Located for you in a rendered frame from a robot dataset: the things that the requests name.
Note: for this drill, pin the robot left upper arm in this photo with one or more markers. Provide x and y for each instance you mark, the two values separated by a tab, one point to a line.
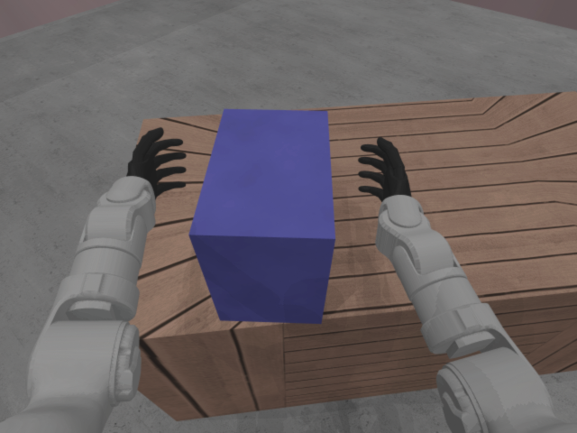
82	370

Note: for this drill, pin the right robot forearm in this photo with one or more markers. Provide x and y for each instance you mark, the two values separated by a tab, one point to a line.
454	320

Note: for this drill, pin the pedestal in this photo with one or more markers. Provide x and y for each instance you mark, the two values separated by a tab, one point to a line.
495	176

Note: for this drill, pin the right robot hand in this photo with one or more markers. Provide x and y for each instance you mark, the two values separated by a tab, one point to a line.
394	180

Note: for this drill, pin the left robot forearm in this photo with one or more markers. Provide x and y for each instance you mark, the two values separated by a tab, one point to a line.
103	278

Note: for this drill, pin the left robot hand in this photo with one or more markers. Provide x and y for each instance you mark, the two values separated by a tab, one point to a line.
145	162

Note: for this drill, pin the robot right upper arm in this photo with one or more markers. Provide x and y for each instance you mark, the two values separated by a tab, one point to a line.
496	392

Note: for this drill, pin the carton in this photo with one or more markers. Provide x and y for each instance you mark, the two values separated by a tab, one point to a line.
263	230

